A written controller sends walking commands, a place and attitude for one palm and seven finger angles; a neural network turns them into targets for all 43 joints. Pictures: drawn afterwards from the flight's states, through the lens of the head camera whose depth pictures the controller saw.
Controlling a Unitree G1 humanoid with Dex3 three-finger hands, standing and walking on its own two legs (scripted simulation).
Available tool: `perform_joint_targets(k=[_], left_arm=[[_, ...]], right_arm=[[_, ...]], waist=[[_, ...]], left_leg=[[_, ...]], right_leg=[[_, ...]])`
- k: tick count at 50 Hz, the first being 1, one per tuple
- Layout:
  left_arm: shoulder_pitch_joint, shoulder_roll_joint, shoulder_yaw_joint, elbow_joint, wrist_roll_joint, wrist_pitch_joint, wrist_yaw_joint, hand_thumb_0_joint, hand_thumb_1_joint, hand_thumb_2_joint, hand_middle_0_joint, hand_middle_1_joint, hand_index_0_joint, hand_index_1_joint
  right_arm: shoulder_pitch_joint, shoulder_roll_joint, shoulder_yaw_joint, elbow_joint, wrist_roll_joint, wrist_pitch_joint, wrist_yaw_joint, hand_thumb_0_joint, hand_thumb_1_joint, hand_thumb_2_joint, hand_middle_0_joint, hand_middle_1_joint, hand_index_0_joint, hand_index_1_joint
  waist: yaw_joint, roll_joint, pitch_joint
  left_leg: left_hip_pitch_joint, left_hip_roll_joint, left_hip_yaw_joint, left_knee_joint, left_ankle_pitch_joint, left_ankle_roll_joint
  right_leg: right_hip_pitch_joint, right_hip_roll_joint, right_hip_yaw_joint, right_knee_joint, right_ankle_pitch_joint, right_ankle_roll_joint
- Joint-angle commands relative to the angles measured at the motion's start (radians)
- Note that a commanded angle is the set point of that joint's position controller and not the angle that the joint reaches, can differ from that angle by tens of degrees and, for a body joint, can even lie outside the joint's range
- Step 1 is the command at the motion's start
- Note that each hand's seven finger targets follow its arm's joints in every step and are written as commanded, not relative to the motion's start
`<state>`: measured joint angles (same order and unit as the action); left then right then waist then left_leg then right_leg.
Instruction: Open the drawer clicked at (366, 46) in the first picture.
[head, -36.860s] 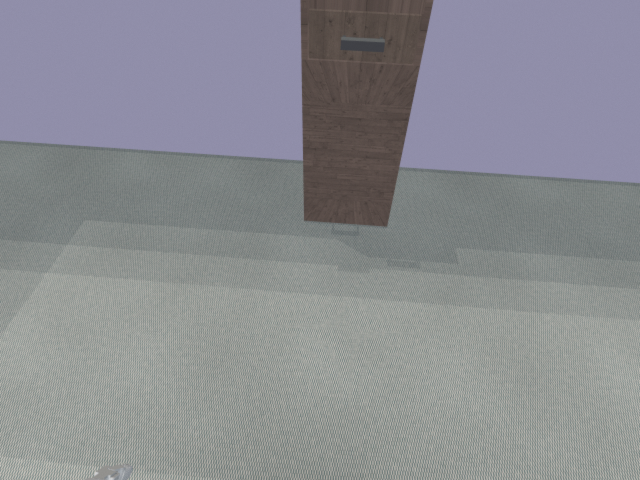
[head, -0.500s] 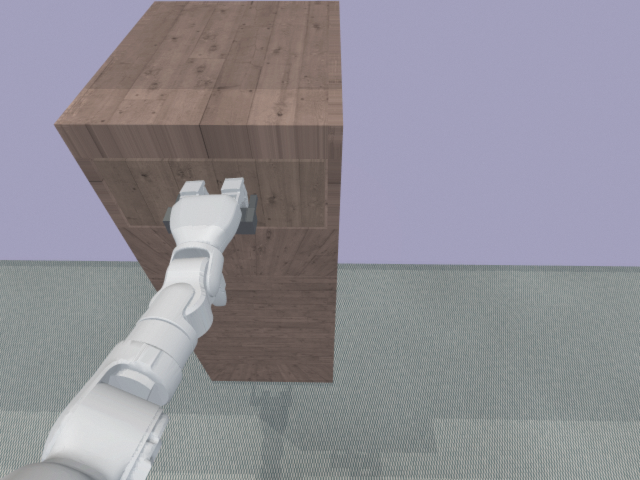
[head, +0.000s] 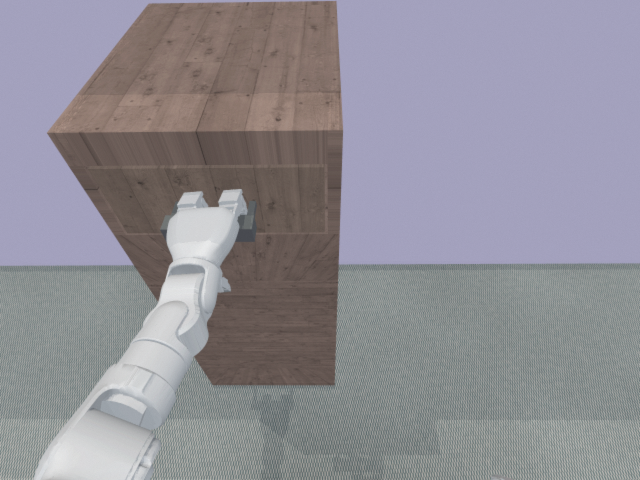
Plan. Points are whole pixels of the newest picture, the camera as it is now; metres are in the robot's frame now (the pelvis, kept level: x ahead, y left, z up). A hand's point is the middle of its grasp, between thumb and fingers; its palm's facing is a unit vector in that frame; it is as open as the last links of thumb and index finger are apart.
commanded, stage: close the thumb around the handle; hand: left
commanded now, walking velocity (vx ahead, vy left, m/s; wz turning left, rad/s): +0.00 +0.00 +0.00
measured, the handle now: (212, 217) +0.47 +0.18 +0.05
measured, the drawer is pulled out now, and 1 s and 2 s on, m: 0.00 0.06 0.18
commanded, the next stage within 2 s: pull the drawer open in 0.40 s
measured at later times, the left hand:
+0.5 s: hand (216, 258) +0.41 +0.16 +0.04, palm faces +0.01 -0.08 -1.00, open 7.1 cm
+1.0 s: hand (209, 293) +0.35 +0.16 +0.04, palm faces +0.03 -0.10 -0.99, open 7.1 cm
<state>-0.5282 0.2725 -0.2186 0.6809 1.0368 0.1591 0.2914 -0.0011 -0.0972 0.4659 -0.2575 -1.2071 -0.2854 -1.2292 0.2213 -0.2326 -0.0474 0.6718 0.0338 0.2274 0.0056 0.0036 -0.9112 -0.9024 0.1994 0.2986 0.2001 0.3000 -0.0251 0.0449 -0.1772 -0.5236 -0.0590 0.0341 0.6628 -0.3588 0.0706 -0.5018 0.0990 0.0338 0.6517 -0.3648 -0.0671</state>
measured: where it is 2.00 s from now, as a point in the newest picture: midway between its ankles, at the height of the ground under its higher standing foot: outside the picture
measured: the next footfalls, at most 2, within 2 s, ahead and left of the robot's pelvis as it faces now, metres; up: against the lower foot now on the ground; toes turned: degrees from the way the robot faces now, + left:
none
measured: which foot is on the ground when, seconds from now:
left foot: down 0.00-1.00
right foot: down 0.00-1.00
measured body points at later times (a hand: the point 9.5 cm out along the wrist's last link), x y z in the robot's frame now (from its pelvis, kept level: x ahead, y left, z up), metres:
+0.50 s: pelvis +0.01 +0.00 +0.00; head +0.04 -0.02 +0.45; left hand +0.40 +0.16 +0.09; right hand +0.13 -0.25 -0.13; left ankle -0.03 +0.07 -0.72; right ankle -0.04 -0.08 -0.72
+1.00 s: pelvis +0.01 -0.01 +0.00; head +0.02 -0.04 +0.45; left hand +0.34 +0.16 +0.09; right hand +0.17 -0.25 -0.11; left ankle -0.03 +0.07 -0.72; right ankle -0.04 -0.08 -0.72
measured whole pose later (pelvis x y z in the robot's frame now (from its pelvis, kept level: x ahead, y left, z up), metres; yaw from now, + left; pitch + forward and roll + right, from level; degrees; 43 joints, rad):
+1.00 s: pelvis +0.01 -0.01 +0.00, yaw +0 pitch +9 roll +0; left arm -0.22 0.28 -0.26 0.34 1.03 0.20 0.26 0.01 0.57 0.77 -0.20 -1.30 -0.27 -1.31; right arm 0.15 -0.24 -0.03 0.64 0.03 0.20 0.02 0.01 -0.91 -0.90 0.20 0.30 0.20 0.30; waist 0.02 0.06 -0.17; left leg -0.44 -0.06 0.03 0.63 -0.36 0.06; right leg -0.42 0.10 0.04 0.64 -0.37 -0.08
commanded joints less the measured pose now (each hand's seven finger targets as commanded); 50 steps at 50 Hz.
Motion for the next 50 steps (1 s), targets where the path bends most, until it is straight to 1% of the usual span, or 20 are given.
perform_joint_targets(k=[1, 4, 8, 10, 13, 17, 19, 24, 27, 28, 30, 33, 35, 38, 39, 41, 43, 47, 48, 50], left_arm=[[-0.261, 0.116, 0.036, -0.164, -0.001, 0.016, 0.010, 0.000, 0.396, 0.684, -0.364, -1.296, -0.364, -1.296], [-0.241, 0.141, 0.058, -0.169, -0.004, 0.014, 0.000, 0.000, 0.564, 0.756, -0.376, -1.314, -0.376, -1.314], [-0.227, 0.097, 0.019, -0.185, -0.009, 0.010, -0.014, 0.000, 0.788, 0.852, -0.392, -1.338, -0.392, -1.338], [-0.229, 0.135, 0.049, -0.196, -0.004, 0.008, -0.012, 0.000, 0.900, 0.900, -0.400, -1.350, -0.400, -1.350], [-0.225, 0.085, 0.005, -0.208, -0.005, 0.009, -0.016, 0.000, 0.900, 0.900, -0.400, -1.350, -0.400, -1.350], [-0.199, 0.142, 0.056, -0.224, -0.007, 0.003, -0.012, 0.000, 0.900, 0.900, -0.400, -1.350, -0.400, -1.350], [-0.185, 0.105, 0.031, -0.233, -0.009, 0.002, -0.011, 0.000, 0.900, 0.900, -0.400, -1.350, -0.400, -1.350], [-0.240, 0.106, 0.022, -0.246, -0.002, 0.006, -0.008, 0.000, 0.900, 0.900, -0.400, -1.350, -0.400, -1.350], [-0.176, 0.097, 0.022, -0.239, -0.008, 0.006, -0.011, 0.000, 0.900, 0.900, -0.400, -1.350, -0.400, -1.350], [-0.169, 0.121, 0.041, -0.256, -0.003, 0.001, -0.008, 0.000, 0.900, 0.900, -0.400, -1.350, -0.400, -1.350], [-0.121, 0.068, 0.002, -0.285, -0.010, 0.000, -0.009, 0.000, 0.900, 0.900, -0.400, -1.350, -0.400, -1.350], [-0.041, 0.092, 0.027, -0.348, -0.022, -0.003, -0.013, 0.000, 0.900, 0.900, -0.400, -1.350, -0.400, -1.350], [0.013, 0.100, 0.035, -0.352, -0.027, 0.002, -0.013, 0.000, 0.900, 0.900, -0.400, -1.350, -0.400, -1.350], [0.040, 0.068, 0.000, -0.432, -0.033, 0.008, -0.017, 0.000, 0.900, 0.900, -0.400, -1.350, -0.400, -1.350], [0.073, 0.099, 0.034, -0.441, -0.034, 0.011, -0.014, 0.000, 0.900, 0.900, -0.400, -1.350, -0.400, -1.350], [0.101, 0.099, 0.030, -0.463, -0.028, 0.016, -0.012, 0.000, 0.900, 0.900, -0.400, -1.350, -0.400, -1.350], [0.094, 0.074, -0.001, -0.485, -0.028, 0.023, -0.014, 0.000, 0.900, 0.900, -0.400, -1.350, -0.400, -1.350], [0.121, 0.107, 0.022, -0.508, -0.021, 0.029, -0.011, 0.000, 0.900, 0.900, -0.400, -1.350, -0.400, -1.350], [0.101, 0.089, 0.001, -0.519, -0.016, 0.030, -0.011, 0.000, 0.900, 0.900, -0.400, -1.350, -0.400, -1.350], [0.107, 0.080, -0.006, -0.510, -0.014, 0.032, -0.011, 0.000, 0.900, 0.900, -0.400, -1.350, -0.400, -1.350]], right_arm=[[-0.042, -0.130, -0.032, -0.126, 0.003, -0.030, -0.012, 0.000, -0.900, -0.900, 0.200, 0.300, 0.200, 0.300], [-0.050, -0.131, -0.031, -0.128, 0.004, -0.030, -0.016, 0.000, -0.900, -0.900, 0.200, 0.300, 0.200, 0.300], [-0.052, -0.127, -0.028, -0.139, 0.005, -0.032, -0.014, 0.000, -0.900, -0.900, 0.200, 0.300, 0.200, 0.300], [-0.054, -0.130, -0.029, -0.136, 0.004, -0.032, -0.016, 0.000, -0.900, -0.900, 0.200, 0.300, 0.200, 0.300], [-0.051, -0.125, -0.029, -0.139, 0.003, -0.033, -0.011, 0.000, -0.900, -0.900, 0.200, 0.300, 0.200, 0.300], [-0.058, -0.131, -0.029, -0.138, 0.001, -0.035, -0.013, 0.000, -0.900, -0.900, 0.200, 0.300, 0.200, 0.300], [-0.059, -0.126, -0.031, -0.138, 0.002, -0.037, -0.012, 0.000, -0.900, -0.900, 0.200, 0.300, 0.200, 0.300], [-0.061, -0.126, -0.032, -0.130, 0.000, -0.037, -0.011, 0.000, -0.900, -0.900, 0.200, 0.300, 0.200, 0.300], [-0.065, -0.126, -0.032, -0.137, 0.002, -0.040, -0.008, 0.000, -0.900, -0.900, 0.200, 0.300, 0.200, 0.300], [-0.068, -0.126, -0.031, -0.135, 0.001, -0.040, -0.008, 0.000, -0.900, -0.900, 0.200, 0.300, 0.200, 0.300], [-0.075, -0.122, -0.032, -0.147, 0.000, -0.044, -0.003, 0.000, -0.900, -0.900, 0.200, 0.300, 0.200, 0.300], [-0.087, -0.125, -0.034, -0.160, 0.000, -0.049, 0.003, 0.000, -0.900, -0.900, 0.200, 0.300, 0.200, 0.300], [-0.097, -0.127, -0.026, -0.164, 0.003, -0.053, 0.004, 0.000, -0.900, -0.900, 0.200, 0.300, 0.200, 0.300], [-0.117, -0.123, -0.027, -0.175, 0.004, -0.058, 0.010, 0.000, -0.900, -0.900, 0.200, 0.300, 0.200, 0.300], [-0.121, -0.124, -0.027, -0.177, 0.006, -0.061, 0.010, 0.000, -0.900, -0.900, 0.200, 0.300, 0.200, 0.300], [-0.136, -0.121, -0.021, -0.179, 0.004, -0.065, 0.009, 0.000, -0.900, -0.900, 0.200, 0.300, 0.200, 0.300], [-0.144, -0.119, -0.018, -0.178, 0.004, -0.067, 0.010, 0.000, -0.900, -0.900, 0.200, 0.300, 0.200, 0.300], [-0.166, -0.117, -0.014, -0.177, 0.004, -0.071, 0.007, 0.000, -0.900, -0.900, 0.200, 0.300, 0.200, 0.300], [-0.172, -0.113, -0.011, -0.176, 0.003, -0.071, 0.007, 0.000, -0.900, -0.900, 0.200, 0.300, 0.200, 0.300], [-0.181, -0.111, -0.007, -0.176, 0.004, -0.071, 0.006, 0.000, -0.900, -0.900, 0.200, 0.300, 0.200, 0.300]], waist=[[0.007, -0.075, -0.282], [0.012, -0.080, -0.271], [0.009, -0.078, -0.265], [0.017, -0.066, -0.271], [0.011, -0.052, -0.286], [0.022, -0.068, -0.302], [0.016, -0.075, -0.287], [0.004, -0.064, -0.283], [0.016, -0.066, -0.281], [0.026, -0.053, -0.298], [0.026, -0.059, -0.305], [0.041, -0.068, -0.320], [0.040, -0.109, -0.280], [0.038, -0.085, -0.267], [0.046, -0.088, -0.257], [0.044, -0.106, -0.249], [0.038, -0.091, -0.226], [0.047, -0.071, -0.216], [0.044, -0.058, -0.209], [0.042, -0.081, -0.180]], left_leg=[[0.217, 0.028, -0.033, -0.014, 0.536, -0.037], [0.218, 0.029, -0.032, -0.017, 0.533, -0.036], [0.226, 0.033, -0.037, -0.022, 0.537, -0.039], [0.229, 0.032, -0.033, -0.021, 0.533, -0.040], [0.252, 0.035, -0.039, -0.012, 0.585, -0.043], [0.238, 0.030, -0.037, -0.012, 0.585, -0.043], [0.245, 0.033, -0.039, -0.010, 0.588, -0.042], [0.249, 0.031, -0.038, -0.008, 0.570, -0.040], [0.243, 0.030, -0.040, -0.013, 0.562, -0.043], [0.249, 0.033, -0.039, -0.015, 0.567, -0.044], [0.263, 0.034, -0.044, -0.010, 0.607, -0.045], [0.267, 0.036, -0.044, -0.009, 0.631, -0.042], [0.235, 0.030, -0.044, -0.019, 0.589, -0.041], [0.252, 0.033, -0.046, -0.023, 0.594, -0.039], [0.249, 0.032, -0.046, -0.025, 0.591, -0.039], [0.239, 0.025, -0.046, -0.030, 0.562, -0.039], [0.245, 0.028, -0.049, -0.036, 0.547, -0.040], [0.258, 0.024, -0.048, -0.040, 0.522, -0.045], [0.258, 0.024, -0.047, -0.042, 0.509, -0.044], [0.248, 0.023, -0.050, -0.047, 0.468, -0.044]], right_leg=[[0.142, -0.037, 0.024, -0.047, 0.521, 0.016], [0.147, -0.037, 0.028, -0.050, 0.520, 0.016], [0.138, -0.038, 0.022, -0.053, 0.499, 0.016], [0.139, -0.038, 0.029, -0.052, 0.501, 0.016], [0.130, -0.037, 0.022, -0.047, 0.514, 0.015], [0.169, -0.040, 0.037, -0.043, 0.560, 0.016], [0.151, -0.038, 0.029, -0.044, 0.550, 0.018], [0.140, -0.039, 0.032, -0.047, 0.541, 0.017], [0.149, -0.038, 0.030, -0.048, 0.526, 0.014], [0.151, -0.038, 0.034, -0.043, 0.525, 0.014], [0.153, -0.038, 0.028, -0.039, 0.549, 0.016], [0.182, -0.039, 0.041, -0.038, 0.584, 0.018], [0.198, -0.040, 0.047, -0.043, 0.598, 0.021], [0.192, -0.042, 0.045, -0.048, 0.589, 0.020], [0.199, -0.040, 0.050, -0.048, 0.593, 0.020], [0.209, -0.042, 0.059, -0.050, 0.600, 0.023], [0.193, -0.042, 0.051, -0.054, 0.564, 0.020], [0.190, -0.039, 0.057, -0.060, 0.530, 0.016], [0.180, -0.040, 0.054, -0.059, 0.519, 0.015], [0.167, -0.038, 0.048, -0.064, 0.480, 0.015]])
